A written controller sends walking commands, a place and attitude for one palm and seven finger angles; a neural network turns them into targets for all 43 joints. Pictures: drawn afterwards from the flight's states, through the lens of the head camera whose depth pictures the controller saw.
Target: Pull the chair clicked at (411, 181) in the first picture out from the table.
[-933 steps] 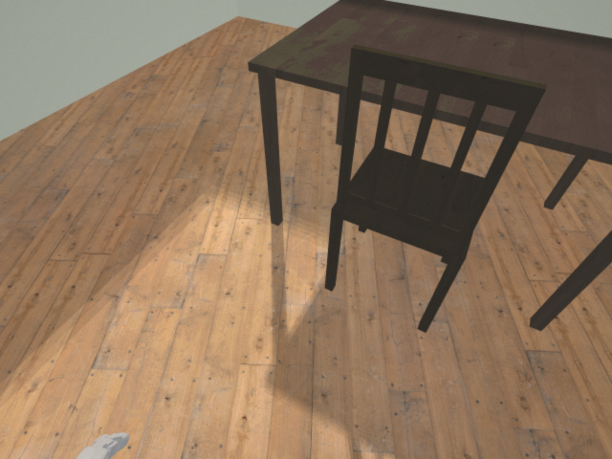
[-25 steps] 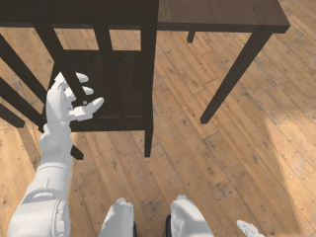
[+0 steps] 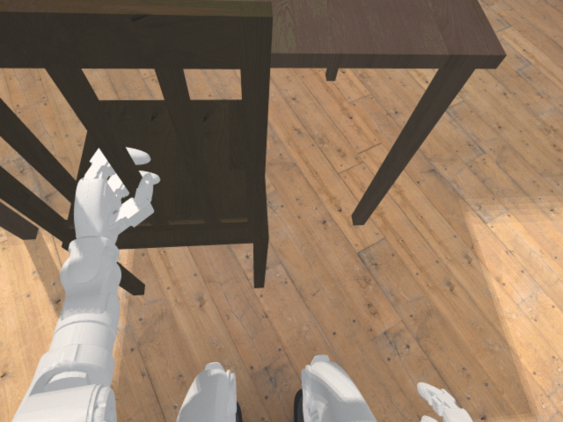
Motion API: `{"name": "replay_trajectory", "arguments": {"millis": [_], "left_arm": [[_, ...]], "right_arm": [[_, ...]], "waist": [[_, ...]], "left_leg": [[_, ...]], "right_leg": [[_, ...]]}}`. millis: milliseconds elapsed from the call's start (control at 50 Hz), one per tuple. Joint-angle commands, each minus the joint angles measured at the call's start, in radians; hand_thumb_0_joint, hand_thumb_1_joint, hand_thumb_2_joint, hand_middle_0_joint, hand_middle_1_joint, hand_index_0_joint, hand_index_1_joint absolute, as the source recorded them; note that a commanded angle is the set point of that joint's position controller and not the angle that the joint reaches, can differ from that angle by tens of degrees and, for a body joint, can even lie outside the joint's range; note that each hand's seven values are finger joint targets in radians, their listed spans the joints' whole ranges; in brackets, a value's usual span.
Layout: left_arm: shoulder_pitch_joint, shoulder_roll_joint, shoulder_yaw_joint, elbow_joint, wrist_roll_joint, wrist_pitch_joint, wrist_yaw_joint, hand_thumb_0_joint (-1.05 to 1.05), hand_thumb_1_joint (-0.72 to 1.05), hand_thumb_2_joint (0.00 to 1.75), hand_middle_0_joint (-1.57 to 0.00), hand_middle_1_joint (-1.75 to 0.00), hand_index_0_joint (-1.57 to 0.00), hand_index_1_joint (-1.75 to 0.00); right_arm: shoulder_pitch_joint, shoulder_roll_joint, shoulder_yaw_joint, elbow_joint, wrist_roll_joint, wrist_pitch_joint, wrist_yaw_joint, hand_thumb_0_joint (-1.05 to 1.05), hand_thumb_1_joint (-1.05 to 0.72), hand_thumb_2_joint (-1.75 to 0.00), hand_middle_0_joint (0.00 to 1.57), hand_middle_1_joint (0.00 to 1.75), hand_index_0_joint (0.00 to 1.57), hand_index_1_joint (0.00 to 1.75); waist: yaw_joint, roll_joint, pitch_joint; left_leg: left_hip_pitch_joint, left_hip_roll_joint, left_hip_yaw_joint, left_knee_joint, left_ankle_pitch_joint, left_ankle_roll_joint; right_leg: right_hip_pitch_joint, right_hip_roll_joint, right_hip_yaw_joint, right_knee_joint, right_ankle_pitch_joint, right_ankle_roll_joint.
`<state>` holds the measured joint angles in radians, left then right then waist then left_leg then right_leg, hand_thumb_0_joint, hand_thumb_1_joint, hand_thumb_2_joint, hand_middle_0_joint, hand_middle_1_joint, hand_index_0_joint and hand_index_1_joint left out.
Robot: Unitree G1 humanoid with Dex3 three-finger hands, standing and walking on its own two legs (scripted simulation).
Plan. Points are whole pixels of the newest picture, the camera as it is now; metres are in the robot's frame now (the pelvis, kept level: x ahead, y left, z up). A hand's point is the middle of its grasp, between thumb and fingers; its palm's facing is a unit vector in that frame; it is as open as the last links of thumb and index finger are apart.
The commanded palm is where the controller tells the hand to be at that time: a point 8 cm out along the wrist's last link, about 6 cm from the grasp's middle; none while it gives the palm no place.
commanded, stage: hook a spindle and tug to test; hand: left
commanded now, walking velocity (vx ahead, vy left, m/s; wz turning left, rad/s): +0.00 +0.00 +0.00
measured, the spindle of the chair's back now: (125, 167) +0.46 +0.20 +0.04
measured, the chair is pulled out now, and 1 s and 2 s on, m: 0.00 0.08 0.22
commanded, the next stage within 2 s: step backward, pulling the chair out in 0.28 s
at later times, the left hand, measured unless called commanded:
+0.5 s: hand (141, 218) +0.39 +0.18 +0.02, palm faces +0.07 -0.99 -0.12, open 5.8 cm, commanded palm +0.36 +0.23 +0.01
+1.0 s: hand (158, 245) +0.35 +0.15 +0.03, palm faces +0.06 -0.99 -0.13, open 5.3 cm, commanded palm +0.32 +0.20 +0.03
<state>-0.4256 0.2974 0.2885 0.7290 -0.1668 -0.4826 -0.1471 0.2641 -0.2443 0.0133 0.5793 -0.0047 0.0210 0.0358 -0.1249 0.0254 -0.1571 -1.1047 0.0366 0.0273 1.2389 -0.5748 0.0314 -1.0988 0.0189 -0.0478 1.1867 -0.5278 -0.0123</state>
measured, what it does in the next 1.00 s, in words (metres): rises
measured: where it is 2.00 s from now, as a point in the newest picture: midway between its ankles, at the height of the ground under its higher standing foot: outside the picture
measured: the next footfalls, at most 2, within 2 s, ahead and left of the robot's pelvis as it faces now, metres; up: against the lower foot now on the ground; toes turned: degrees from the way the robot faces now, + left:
none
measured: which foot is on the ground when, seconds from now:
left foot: down 0.00-1.00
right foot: down 0.00-1.00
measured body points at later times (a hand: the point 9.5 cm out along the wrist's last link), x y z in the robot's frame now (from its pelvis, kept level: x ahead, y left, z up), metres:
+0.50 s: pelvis +0.02 +0.01 +0.04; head +0.14 +0.02 +0.47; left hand +0.38 +0.23 +0.03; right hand +0.14 -0.23 -0.08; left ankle +0.00 +0.10 -0.63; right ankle +0.01 -0.12 -0.63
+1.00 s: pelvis +0.00 +0.01 +0.10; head +0.09 +0.01 +0.54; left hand +0.34 +0.20 +0.04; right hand +0.07 -0.25 -0.03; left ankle +0.00 +0.10 -0.63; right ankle +0.01 -0.11 -0.63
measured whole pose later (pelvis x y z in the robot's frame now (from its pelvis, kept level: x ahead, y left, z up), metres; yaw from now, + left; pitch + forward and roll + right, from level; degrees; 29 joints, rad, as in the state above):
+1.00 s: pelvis +0.00 +0.01 +0.10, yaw -2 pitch +8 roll -1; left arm -0.30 0.20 0.11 0.85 -0.09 -0.26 0.09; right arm 0.24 -0.22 0.01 0.62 0.02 0.13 -0.09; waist -0.09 0.01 0.07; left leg -0.43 0.03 0.09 0.60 -0.30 0.03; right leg -0.44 0.02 -0.01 0.55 -0.23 0.00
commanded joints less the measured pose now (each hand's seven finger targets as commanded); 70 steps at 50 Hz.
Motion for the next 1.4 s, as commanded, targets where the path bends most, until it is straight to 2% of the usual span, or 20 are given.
{"name": "replay_trajectory", "arguments": {"millis": [0, 180, 320, 360, 380, 440, 460, 480, 500, 560, 620, 680, 780, 820, 920, 1040, 1140, 1240, 1300, 1380], "left_arm": [[-0.051, 0.129, 0.004, -0.275, -0.009, -0.091, -0.024, 0.0, 0.9, 0.9, -0.5, -1.45, -0.5, -1.45], [0.141, 0.098, -0.011, -0.412, -0.019, -0.09, -0.008, 0.0, 0.9, 0.9, -0.5, -1.45, -0.5, -1.45], [0.092, 0.099, -0.014, -0.431, -0.015, -0.095, 0.001, 0.0, 0.9, 0.9, -0.5, -1.45, -0.5, -1.45], [-0.01, 0.038, -0.093, -0.479, -0.01, -0.096, 0.0, 0.0, 0.9, 0.9, -0.5, -1.45, -0.5, -1.45], [-0.217, 0.353, 0.011, -0.658, 0.108, 0.017, 0.122, 0.0, 0.9, 0.9, -0.5, -1.45, -0.5, -1.45], [-0.053, 0.172, -0.084, -0.578, 0.118, 0.171, 0.217, 0.0, 0.9, 0.9, -0.5, -1.45, -0.5, -1.45], [0.036, 0.122, -0.121, -0.456, 0.122, 0.216, 0.217, 0.0, 0.9, 0.9, -0.5, -1.45, -0.5, -1.45], [0.063, 0.084, -0.155, -0.369, 0.125, 0.248, 0.225, 0.0, 0.9, 0.9, -0.5, -1.45, -0.5, -1.45], [0.035, 0.069, -0.175, -0.318, 0.131, 0.266, 0.236, 0.0, 0.9, 0.9, -0.5, -1.45, -0.5, -1.45], [-0.031, 0.076, -0.182, -0.203, 0.144, 0.284, 0.253, 0.0, 0.9, 0.9, -0.5, -1.45, -0.5, -1.45], [-0.091, 0.096, -0.174, -0.151, 0.145, 0.252, 0.252, 0.0, 0.9, 0.9, -0.5, -1.45, -0.5, -1.45], [-0.092, 0.048, -0.214, -0.078, 0.148, 0.235, 0.249, 0.0, 0.9, 0.9, -0.5, -1.45, -0.5, -1.45], [-0.076, 0.038, -0.222, -0.067, 0.154, 0.207, 0.243, 0.0, 0.9, 0.9, -0.5, -1.45, -0.5, -1.45], [-0.049, 0.051, -0.206, -0.062, 0.151, 0.202, 0.24, 0.0, 0.9, 0.9, -0.5, -1.45, -0.5, -1.45], [-0.02, 0.068, -0.19, -0.071, 0.144, 0.192, 0.243, 0.0, 0.9, 0.9, -0.5, -1.45, -0.5, -1.45], [-0.045, 0.076, -0.206, -0.047, 0.139, 0.187, 0.256, 0.0, 0.9, 0.9, -0.5, -1.45, -0.5, -1.45], [-0.093, 0.075, -0.235, -0.004, 0.132, 0.19, 0.266, 0.0, 0.9, 0.9, -0.5, -1.45, -0.5, -1.45], [-0.134, 0.058, -0.267, 0.04, 0.13, 0.192, 0.275, 0.0, 0.9, 0.9, -0.5, -1.45, -0.5, -1.45], [-0.152, 0.022, -0.303, 0.066, 0.129, 0.191, 0.278, 0.0, 0.9, 0.9, -0.5, -1.45, -0.5, -1.45], [-0.19, -0.018, -0.338, 0.074, 0.134, 0.184, 0.281, 0.0, 0.9, 0.9, -0.5, -1.45, -0.5, -1.45]], "right_arm": [[0.084, -0.148, -0.065, -0.098, -0.001, -0.038, 0.0, 0.0, -0.9, -0.9, 0.2, 0.3, 0.2, 0.3], [0.081, -0.138, -0.075, -0.116, 0.0, -0.054, 0.007, 0.0, -0.9, -0.9, 0.2, 0.3, 0.2, 0.3], [0.071, -0.141, -0.078, -0.098, -0.004, -0.064, -0.004, 0.0, -0.9, -0.9, 0.2, 0.3, 0.2, 0.3], [0.062, -0.136, -0.074, -0.093, -0.006, -0.068, -0.006, 0.0, -0.9, -0.9, 0.2, 0.3, 0.2, 0.3], [0.087, -0.131, -0.072, -0.158, 0.037, -0.002, -0.047, 0.0, -0.9, -0.9, 0.2, 0.3, 0.2, 0.3], [0.083, -0.106, -0.065, -0.179, 0.047, 0.022, -0.115, 0.0, -0.9, -0.9, 0.2, 0.3, 0.2, 0.3], [0.044, -0.106, -0.056, -0.159, 0.048, 0.036, -0.122, 0.0, -0.9, -0.9, 0.2, 0.3, 0.2, 0.3], [0.049, -0.108, -0.053, -0.145, 0.054, 0.05, -0.13, 0.0, -0.9, -0.9, 0.2, 0.3, 0.2, 0.3], [0.071, -0.114, -0.05, -0.124, 0.054, 0.061, -0.138, 0.0, -0.9, -0.9, 0.2, 0.3, 0.2, 0.3], [0.09, -0.125, -0.049, -0.092, 0.044, 0.074, -0.151, 0.0, -0.9, -0.9, 0.2, 0.3, 0.2, 0.3], [0.069, -0.131, -0.054, -0.077, 0.037, 0.077, -0.158, 0.0, -0.9, -0.9, 0.2, 0.3, 0.2, 0.3], [0.044, -0.125, -0.053, -0.061, 0.029, 0.081, -0.147, 0.0, -0.9, -0.9, 0.2, 0.3, 0.2, 0.3], [0.038, -0.12, -0.053, -0.045, 0.008, 0.077, -0.13, 0.0, -0.9, -0.9, 0.2, 0.3, 0.2, 0.3], [0.034, -0.123, -0.056, -0.044, 0.008, 0.078, -0.127, 0.0, -0.9, -0.9, 0.2, 0.3, 0.2, 0.3], [0.019, -0.134, -0.064, -0.056, 0.016, 0.078, -0.137, 0.0, -0.9, -0.9, 0.2, 0.3, 0.2, 0.3], [0.009, -0.129, -0.062, -0.048, 0.028, 0.073, -0.157, 0.0, -0.9, -0.9, 0.2, 0.3, 0.2, 0.3], [-0.007, -0.131, -0.057, -0.032, 0.041, 0.062, -0.168, 0.0, -0.9, -0.9, 0.2, 0.3, 0.2, 0.3], [-0.018, -0.133, -0.054, -0.017, 0.051, 0.041, -0.169, 0.0, -0.9, -0.9, 0.2, 0.3, 0.2, 0.3], [-0.019, -0.132, -0.049, -0.009, 0.058, 0.022, -0.166, 0.0, -0.9, -0.9, 0.2, 0.3, 0.2, 0.3], [-0.023, -0.133, -0.035, -0.005, 0.059, -0.009, -0.171, 0.0, -0.9, -0.9, 0.2, 0.3, 0.2, 0.3]], "waist": [[0.062, 0.089, -0.481], [0.077, 0.046, -0.49], [0.06, 0.071, -0.447], [0.038, 0.121, -0.471], [0.084, 0.189, -0.704], [0.053, 0.168, -0.563], [0.06, 0.17, -0.427], [0.055, 0.108, -0.34], [0.045, 0.036, -0.321], [0.038, -0.011, -0.317], [0.051, 0.116, -0.285], [0.062, 0.214, -0.234], [0.072, 0.282, -0.231], [0.076, 0.237, -0.247], [0.075, 0.135, -0.259], [0.069, 0.103, -0.276], [0.066, 0.07, -0.225], [0.07, 0.007, -0.14], [0.071, -0.031, -0.086], [0.074, 0.024, -0.056]], "left_leg": [[0.342, -0.019, -0.05, -0.138, 0.613, -0.021], [0.367, -0.012, -0.052, -0.145, 0.714, -0.023], [0.377, -0.008, -0.063, -0.123, 0.702, -0.03], [0.422, -0.006, -0.072, -0.121, 0.718, -0.036], [0.754, -0.006, -0.045, -0.324, 0.62, -0.026], [0.775, 0.003, -0.064, -0.392, 0.739, -0.016], [0.702, 0.03, -0.112, -0.472, 0.675, -0.038], [0.664, 0.043, -0.105, -0.475, 0.673, -0.014], [0.676, 0.057, -0.109, -0.48, 0.738, -0.005], [0.751, 0.083, -0.088, -0.521, 0.915, -0.008], [0.822, 0.116, -0.097, -0.574, 0.978, -0.014], [0.896, 0.146, -0.127, -0.628, 0.995, -0.006], [1.077, 0.175, -0.142, -0.643, 1.298, -0.02], [1.099, 0.18, -0.132, -0.637, 1.328, -0.022], [0.989, 0.167, -0.1, -0.651, 1.118, -0.035], [0.893, 0.124, -0.065, -0.669, 0.786, -0.042], [0.858, 0.083, -0.057, -0.682, 0.554, -0.038], [0.838, 0.045, -0.062, -0.697, 0.34, -0.027], [0.843, 0.041, -0.071, -0.725, 0.218, -0.015], [0.837, 0.094, -0.123, -0.835, 0.174, 0.006]], "right_leg": [[0.318, 0.011, 0.022, -0.108, 0.5, -0.013], [0.361, 0.01, 0.017, -0.104, 0.577, -0.008], [0.278, 0.01, 0.011, -0.089, 0.523, -0.01], [0.24, 0.005, 0.006, -0.087, 0.502, -0.009], [0.634, -0.063, 0.098, -0.28, 0.581, -0.034], [0.616, -0.069, 0.083, -0.345, 0.751, -0.018], [0.57, -0.074, 0.064, -0.362, 0.601, -0.018], [0.592, -0.07, 0.065, -0.385, 0.611, -0.01], [0.626, -0.076, 0.065, -0.401, 0.684, -0.004], [0.722, -0.101, 0.081, -0.464, 0.892, 0.008], [0.721, -0.112, 0.088, -0.503, 0.806, 0.006], [0.702, -0.088, 0.073, -0.537, 0.555, 0.003], [0.673, -0.072, 0.063, -0.576, 0.491, -0.001], [0.703, -0.07, 0.065, -0.598, 0.539, -0.002], [0.837, -0.111, 0.095, -0.617, 0.795, -0.025], [0.891, -0.17, 0.141, -0.636, 0.908, -0.036], [0.847, -0.192, 0.162, -0.7, 0.723, -0.035], [0.771, -0.219, 0.204, -0.825, 0.383, -0.039], [0.712, -0.211, 0.197, -0.883, 0.172, -0.033], [0.677, -0.129, 0.117, -0.816, 0.083, -0.001]]}}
